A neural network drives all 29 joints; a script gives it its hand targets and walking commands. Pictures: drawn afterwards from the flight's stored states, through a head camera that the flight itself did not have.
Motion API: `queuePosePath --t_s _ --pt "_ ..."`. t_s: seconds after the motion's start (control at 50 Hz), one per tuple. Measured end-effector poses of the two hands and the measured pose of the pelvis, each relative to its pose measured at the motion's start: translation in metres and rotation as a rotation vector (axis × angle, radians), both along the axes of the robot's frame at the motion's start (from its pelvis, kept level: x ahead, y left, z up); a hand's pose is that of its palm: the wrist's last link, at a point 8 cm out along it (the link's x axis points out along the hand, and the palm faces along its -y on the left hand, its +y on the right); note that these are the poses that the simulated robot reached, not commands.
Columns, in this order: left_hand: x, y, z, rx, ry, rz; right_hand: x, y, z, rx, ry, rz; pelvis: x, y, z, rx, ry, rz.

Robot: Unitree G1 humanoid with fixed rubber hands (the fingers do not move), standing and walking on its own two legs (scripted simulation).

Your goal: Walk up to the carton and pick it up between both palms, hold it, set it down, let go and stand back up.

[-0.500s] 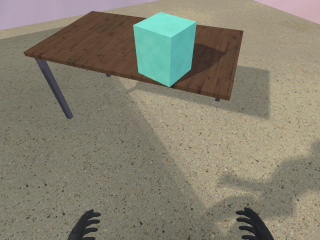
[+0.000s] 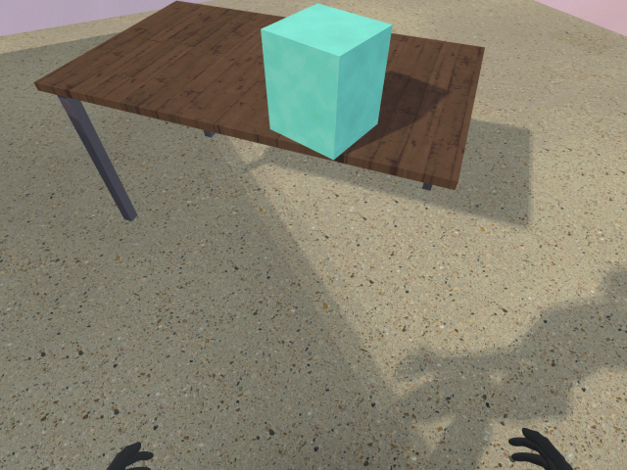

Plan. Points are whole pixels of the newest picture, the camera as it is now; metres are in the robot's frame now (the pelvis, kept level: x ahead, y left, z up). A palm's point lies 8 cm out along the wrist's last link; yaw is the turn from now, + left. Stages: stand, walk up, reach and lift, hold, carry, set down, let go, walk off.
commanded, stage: stand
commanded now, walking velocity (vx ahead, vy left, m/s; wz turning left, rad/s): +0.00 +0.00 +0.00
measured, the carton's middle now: (325, 81) +0.96 -0.01 +0.02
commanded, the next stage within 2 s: none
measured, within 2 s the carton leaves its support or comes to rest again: neither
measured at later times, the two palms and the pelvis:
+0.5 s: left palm out of the picture +0.10 +0.28 -0.08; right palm out of the picture +0.08 -0.30 -0.10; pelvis -0.01 -0.01 +0.01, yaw +0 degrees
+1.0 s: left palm out of the picture +0.07 +0.29 -0.08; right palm out of the picture +0.05 -0.30 -0.08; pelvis -0.02 +0.00 +0.03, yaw -1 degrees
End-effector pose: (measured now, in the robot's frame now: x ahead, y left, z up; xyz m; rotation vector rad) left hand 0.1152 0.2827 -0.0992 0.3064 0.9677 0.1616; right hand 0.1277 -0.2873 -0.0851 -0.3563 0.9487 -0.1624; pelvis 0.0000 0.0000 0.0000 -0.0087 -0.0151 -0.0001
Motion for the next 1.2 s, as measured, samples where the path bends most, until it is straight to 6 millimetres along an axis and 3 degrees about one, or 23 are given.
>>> queuePosePath --t_s 0.18,0.52,0.74,1.2 --pt "0.003 0.003 0.011 0.025 -0.017 0.012 -0.001 -0.001 -0.003 0.009 0.016 0.008 -0.002 -0.003 0.004 0.005 -0.014 0.003" --pt "-0.016 -0.002 0.015 0.031 0.067 0.006 -0.054 -0.018 -0.01 0.02 0.162 -0.057 -0.011 -0.011 0.015 0.014 -0.029 0.001" --pt "-0.019 -0.009 0.014 -0.001 0.08 0.011 -0.065 -0.021 0.001 0.01 0.166 -0.084 -0.016 -0.011 0.023 0.014 -0.049 -0.007" --pt "-0.061 0.012 0.017 0.001 0.204 0.059 -0.091 -0.011 0.005 0.011 0.252 -0.105 -0.024 0.001 0.036 0.005 -0.045 -0.003"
